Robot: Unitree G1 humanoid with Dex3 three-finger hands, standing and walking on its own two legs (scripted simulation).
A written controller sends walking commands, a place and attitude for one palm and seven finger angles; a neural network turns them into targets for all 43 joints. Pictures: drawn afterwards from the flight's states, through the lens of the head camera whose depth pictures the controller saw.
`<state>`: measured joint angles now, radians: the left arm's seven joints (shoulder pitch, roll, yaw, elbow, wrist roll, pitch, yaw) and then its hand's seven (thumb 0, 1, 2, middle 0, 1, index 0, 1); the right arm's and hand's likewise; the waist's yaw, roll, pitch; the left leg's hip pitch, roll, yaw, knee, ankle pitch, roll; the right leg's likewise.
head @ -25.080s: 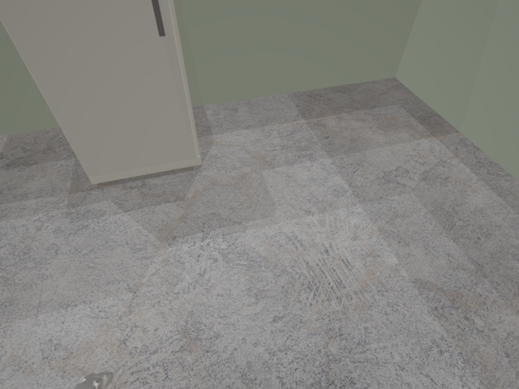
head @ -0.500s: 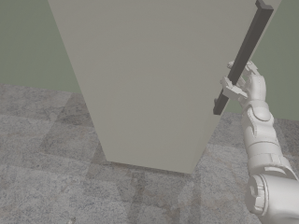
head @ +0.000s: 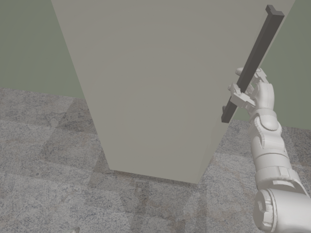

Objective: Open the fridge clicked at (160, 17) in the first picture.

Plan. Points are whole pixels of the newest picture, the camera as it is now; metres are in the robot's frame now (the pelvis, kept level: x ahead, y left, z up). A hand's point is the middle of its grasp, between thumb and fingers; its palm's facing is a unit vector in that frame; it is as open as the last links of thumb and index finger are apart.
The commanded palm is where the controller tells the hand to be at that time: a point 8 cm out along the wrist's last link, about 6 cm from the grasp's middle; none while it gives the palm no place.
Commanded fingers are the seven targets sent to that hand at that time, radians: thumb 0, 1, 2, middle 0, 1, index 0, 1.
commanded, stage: grip the handle and tug to test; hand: right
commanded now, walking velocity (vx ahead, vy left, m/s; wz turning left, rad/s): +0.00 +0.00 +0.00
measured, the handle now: (243, 75) +0.51 -0.17 +0.17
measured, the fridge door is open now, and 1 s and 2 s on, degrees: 0 15 43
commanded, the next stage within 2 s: pull the door a little, standing still in 0.06 s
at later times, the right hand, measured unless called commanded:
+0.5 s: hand (235, 95) +0.44 -0.15 +0.15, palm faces +0.07 +1.00 +0.02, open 6.4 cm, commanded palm +0.38 -0.19 +0.14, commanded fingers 0.00 -0.90 -0.90 0.45 1.40 0.45 1.40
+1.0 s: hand (230, 132) +0.32 -0.12 +0.15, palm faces +0.03 +0.98 -0.17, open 6.7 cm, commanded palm +0.29 -0.17 +0.15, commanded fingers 0.00 -0.90 -0.90 0.45 1.40 0.45 1.40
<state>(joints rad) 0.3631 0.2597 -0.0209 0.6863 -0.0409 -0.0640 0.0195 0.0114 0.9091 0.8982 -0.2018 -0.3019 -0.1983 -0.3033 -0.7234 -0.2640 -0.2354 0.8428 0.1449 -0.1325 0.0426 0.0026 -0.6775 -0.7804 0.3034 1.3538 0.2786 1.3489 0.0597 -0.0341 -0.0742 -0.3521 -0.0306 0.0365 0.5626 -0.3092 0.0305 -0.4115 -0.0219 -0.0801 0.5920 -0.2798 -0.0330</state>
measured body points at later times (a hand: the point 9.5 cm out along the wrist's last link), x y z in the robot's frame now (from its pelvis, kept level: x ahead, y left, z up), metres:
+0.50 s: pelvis +0.02 +0.00 +0.01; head +0.03 +0.01 +0.46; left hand +0.14 +0.25 -0.10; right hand +0.43 -0.20 +0.15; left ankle -0.02 +0.10 -0.73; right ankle +0.01 -0.10 -0.73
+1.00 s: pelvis +0.03 +0.00 +0.01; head +0.03 +0.03 +0.46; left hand +0.23 +0.22 -0.07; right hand +0.31 -0.17 +0.16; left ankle +0.00 +0.10 -0.71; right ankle +0.01 -0.10 -0.73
